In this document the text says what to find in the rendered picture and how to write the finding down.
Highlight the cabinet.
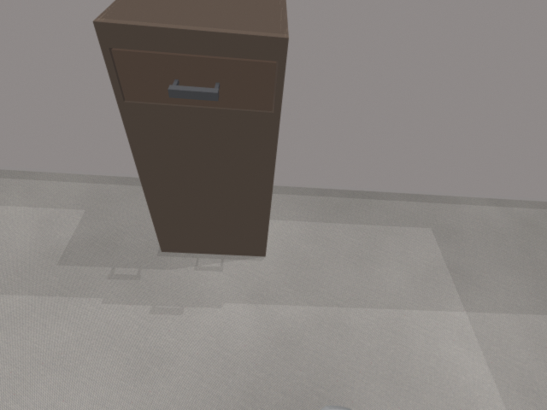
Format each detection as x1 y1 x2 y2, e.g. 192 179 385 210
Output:
93 0 289 256

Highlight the drawer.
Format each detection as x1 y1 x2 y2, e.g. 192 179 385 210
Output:
111 48 276 111

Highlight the handle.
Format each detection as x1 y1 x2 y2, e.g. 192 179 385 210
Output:
168 79 220 101

